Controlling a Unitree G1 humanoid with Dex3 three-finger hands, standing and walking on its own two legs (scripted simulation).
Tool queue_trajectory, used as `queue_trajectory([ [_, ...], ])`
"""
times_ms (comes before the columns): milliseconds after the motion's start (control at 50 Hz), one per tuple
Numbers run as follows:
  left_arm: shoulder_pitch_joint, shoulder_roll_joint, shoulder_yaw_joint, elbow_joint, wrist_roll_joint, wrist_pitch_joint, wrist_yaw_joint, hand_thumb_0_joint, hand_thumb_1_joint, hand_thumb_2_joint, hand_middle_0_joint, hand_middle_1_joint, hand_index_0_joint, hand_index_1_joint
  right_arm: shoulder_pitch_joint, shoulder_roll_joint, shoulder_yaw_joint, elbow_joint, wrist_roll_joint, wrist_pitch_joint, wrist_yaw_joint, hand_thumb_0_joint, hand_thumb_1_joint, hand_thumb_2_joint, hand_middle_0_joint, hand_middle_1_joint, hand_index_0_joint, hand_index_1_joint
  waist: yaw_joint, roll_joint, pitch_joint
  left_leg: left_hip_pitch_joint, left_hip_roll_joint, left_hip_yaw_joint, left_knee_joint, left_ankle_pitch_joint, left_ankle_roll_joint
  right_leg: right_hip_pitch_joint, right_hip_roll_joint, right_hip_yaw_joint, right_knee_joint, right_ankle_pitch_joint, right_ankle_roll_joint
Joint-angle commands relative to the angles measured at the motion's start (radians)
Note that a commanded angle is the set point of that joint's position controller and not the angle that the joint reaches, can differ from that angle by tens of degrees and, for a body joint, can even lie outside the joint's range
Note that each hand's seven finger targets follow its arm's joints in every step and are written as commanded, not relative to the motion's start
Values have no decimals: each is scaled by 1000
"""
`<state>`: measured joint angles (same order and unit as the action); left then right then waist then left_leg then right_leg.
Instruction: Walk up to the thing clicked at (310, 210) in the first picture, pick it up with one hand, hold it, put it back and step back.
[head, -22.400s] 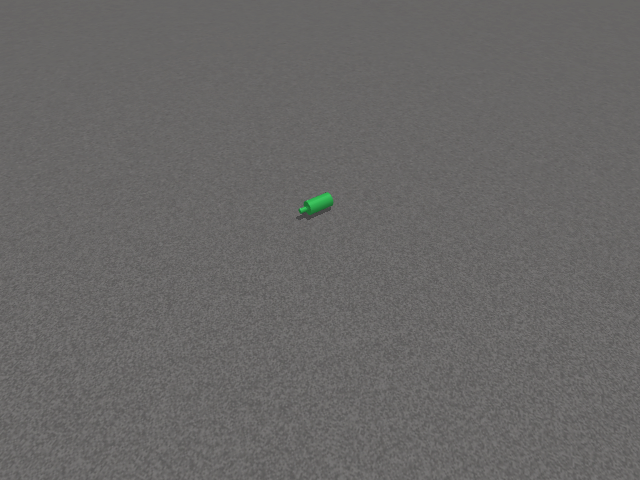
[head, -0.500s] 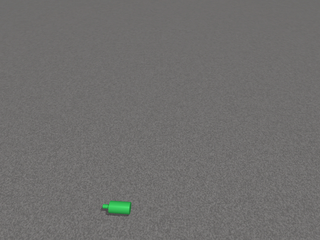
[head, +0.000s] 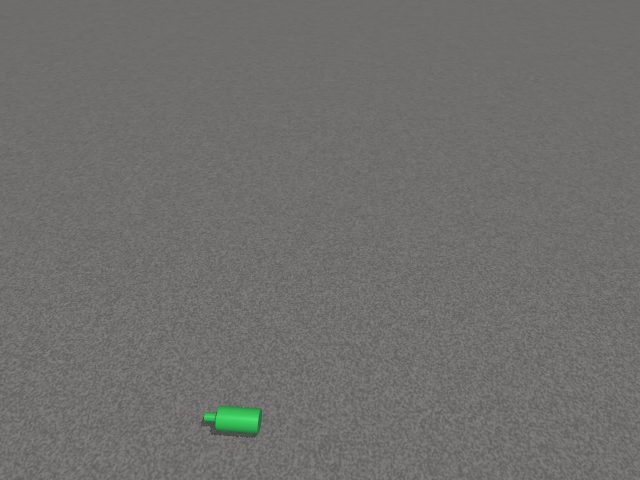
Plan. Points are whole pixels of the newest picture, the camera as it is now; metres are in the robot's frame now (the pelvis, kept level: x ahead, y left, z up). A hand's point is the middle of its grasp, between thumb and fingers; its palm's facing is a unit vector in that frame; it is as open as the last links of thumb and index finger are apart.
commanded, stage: stand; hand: left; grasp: from above
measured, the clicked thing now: (232, 418) +0.46 +0.26 -0.75
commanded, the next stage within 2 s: rise first in 0.54 s
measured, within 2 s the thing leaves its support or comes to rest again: neither
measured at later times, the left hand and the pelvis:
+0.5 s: hand out of the picture +0.06 +0.26 -0.16, palm faces -0.02 -0.94 -0.34, open 7.4 cm; pelvis +0.00 +0.00 +0.00, yaw +0 degrees
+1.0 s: hand out of the picture +0.16 +0.25 -0.17, palm faces -0.05 -0.93 -0.36, open 11.2 cm; pelvis -0.01 +0.01 -0.03, yaw -1 degrees
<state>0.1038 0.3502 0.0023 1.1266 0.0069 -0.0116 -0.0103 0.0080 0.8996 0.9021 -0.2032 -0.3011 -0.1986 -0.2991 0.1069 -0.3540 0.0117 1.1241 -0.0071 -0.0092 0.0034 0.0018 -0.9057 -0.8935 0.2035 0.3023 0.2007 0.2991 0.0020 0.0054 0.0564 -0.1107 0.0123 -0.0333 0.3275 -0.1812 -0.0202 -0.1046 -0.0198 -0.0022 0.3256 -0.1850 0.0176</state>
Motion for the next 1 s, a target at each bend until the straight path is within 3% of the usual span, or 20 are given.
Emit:
queue_trajectory([
  [0, -20, 216, 39, -50, 1, -16, 16, 0, 900, 900, -200, -300, -200, -301, -27, -217, -44, -58, 0, -21, -14, 0, -900, -900, 200, 300, 200, 300, 2, 1, -89, 6, 113, -65, -33, 188, 36, 32, -117, 75, -43, 179, -35],
  [80, -20, 215, 38, -51, 3, -15, 17, 0, 900, 900, -200, -300, -200, -301, -36, -213, -44, -61, 1, -19, -12, 0, -900, -900, 200, 300, 200, 300, 2, -7, -70, 0, 110, -70, -47, 135, 34, 7, -109, 71, -56, 114, -32],
  [280, -19, 217, 39, -54, 2, -19, 17, 0, 900, 900, -200, -300, -200, -301, -27, -214, -43, -58, 2, -22, -11, 0, -900, -900, 200, 300, 200, 300, 0, -8, -84, 12, 112, -67, -41, 164, 39, 18, -115, 79, -55, 152, -34],
  [540, -11, 220, 38, -53, 3, -17, 17, 0, 900, 900, -200, -300, -200, -301, -18, -215, -45, -53, -1, -21, -10, 0, -900, -900, 200, 300, 200, 300, 0, -5, -71, -12, 111, -76, -58, 112, 39, 16, -113, 77, -54, 89, -34],
  [600, -10, 222, 38, -52, 2, -17, 16, 0, 900, 900, -200, -300, -200, -301, -19, -212, -45, -53, -1, -18, -9, 0, -900, -900, 200, 300, 200, 300, -2, -17, -54, -17, 105, -76, -62, 62, 39, -7, -112, 81, -71, 44, -35],
  [620, -9, 222, 39, -51, 5, -15, 16, 0, 820, 941, -120, -380, -124, -381, -13, -214, -46, -52, -1, -18, -9, 0, -901, -899, 197, 298, 197, 298, -4, -10, -51, -25, 104, -76, -64, 41, 39, -5, -111, 80, -70, 44, -35],
  [640, -360, 44, 30, -402, -54, -118, 31, 0, 740, 944, -200, -460, -185, -461, -33, -45, 3, -352, 68, -76, -31, 0, -981, -920, 201, 300, 200, 300, -117, 13, 1, -121, -23, 73, 11, -78, 28, -229, 15, -10, 3, -19, -22],
  [660, -482, 107, 57, -373, -54, -116, 40, 0, 660, 900, -218, -540, -198, -541, 27, -79, -7, -287, 69, -76, -42, 0, -906, -902, 199, 300, 199, 300, -89, 7, -51, -109, -29, 68, 31, -85, 28, -181, 14, -22, 20, -39, -25],
  [680, -300, 167, 105, -175, -37, -71, 47, 0, 580, 925, -185, -620, -165, -621, 59, -106, -17, -268, 68, -64, -48, 0, -905, -903, 198, 300, 199, 300, -77, -41, -20, -153, -36, 67, 56, -97, 34, -199, 22, -31, 24, -69, -29],
  [700, -203, 173, 121, -96, -27, -49, 33, 0, 500, 904, -163, -700, -160, -701, 73, -109, -32, -293, 68, -54, -48, 0, -881, -896, 199, 300, 199, 300, -44, -66, -22, -187, -27, 68, 92, -67, 33, -210, 27, -39, 58, -64, -28],
  [740, -320, 278, 172, -201, 7, -61, 24, 0, 352, 907, -140, -847, -151, -836, 100, -109, -65, -329, 53, -64, -63, 0, -891, -897, 199, 300, 200, 300, -30, -30, -195, -178, -28, 63, 155, 1, 33, -193, 19, -23, 127, 20, -23],
  [780, -161, 240, 187, -82, 53, -30, 1, 0, 194, 909, -96, -965, -129, -931, 130, -99, -81, -357, 36, -68, -56, 0, -918, -902, 199, 300, 200, 300, -26, -20, -256, -244, -36, 57, 228, 42, 29, -207, 14, -19, 209, 78, -24],
  [800, -102, 219, 197, -49, 83, -14, -11, 0, 114, 927, -83, -1001, -115, -967, 137, -92, -90, -372, 24, -69, -47, 0, -930, -906, 200, 300, 200, 300, -1, -24, -253, -283, -37, 51, 257, 53, 27, -224, 17, -23, 238, 73, -29],
  [840, -92, 239, 228, -183, 103, 9, -11, 0, -46, 933, -87, -1024, -112, -997, 129, -87, -105, -431, 26, -70, -43, 0, -919, -903, 200, 300, 200, 300, 39, 73, -367, -244, -42, 57, 264, 85, 14, -196, 21, -16, 260, 83, -39],
  [860, -61, 229, 230, -217, 106, 33, -5, 0, -126, 932, -81, -1054, -108, -1024, 120, -79, -102, -460, 27, -71, -42, 0, -911, -900, 200, 300, 200, 300, 45, 96, -369, -244, -44, 56, 256, 86, 9, -193, 23, -18, 254, 71, -40],
  [880, -24, 166, 191, -193, 109, 67, -5, 0, -206, 949, -70, -1064, -92, -1040, 117, -72, -96, -477, 30, -70, -40, 0, -901, -898, 200, 300, 200, 300, 27, 71, -308, -283, -41, 53, 257, 60, 10, -226, 27, -22, 252, 44, -39],
  [900, -56, 151, 175, -223, 116, 95, -3, 0, -286, 963, -61, -1074, -79, -1055, 98, -71, -92, -497, 33, -71, -38, 0, -897, -897, 200, 300, 200, 300, 19, 51, -279, -305, -35, 47, 265, 48, 10, -258, 30, -27, 260, 28, -38],
  [940, -96, 186, 186, -273, 132, 142, 4, 0, -446, 965, -92, -1052, -95, -1048, 65, -71, -95, -537, 37, -75, -40, 0, -892, -897, 201, 300, 200, 300, 12, 26, -257, -355, -27, 40, 305, 14, 12, -312, 34, -35, 287, -15, -37],
  [980, -68, 146, 166, -310, 131, 175, 5, 0, -540, 971, -88, -1075, -89, -1073, 77, -63, -93, -563, 37, -83, -32, 0, -899, -900, 201, 300, 200, 300, -4, -20, -238, -408, -23, 40, 338, -48, 20, -366, 37, -37, 314, -74, -34],
])
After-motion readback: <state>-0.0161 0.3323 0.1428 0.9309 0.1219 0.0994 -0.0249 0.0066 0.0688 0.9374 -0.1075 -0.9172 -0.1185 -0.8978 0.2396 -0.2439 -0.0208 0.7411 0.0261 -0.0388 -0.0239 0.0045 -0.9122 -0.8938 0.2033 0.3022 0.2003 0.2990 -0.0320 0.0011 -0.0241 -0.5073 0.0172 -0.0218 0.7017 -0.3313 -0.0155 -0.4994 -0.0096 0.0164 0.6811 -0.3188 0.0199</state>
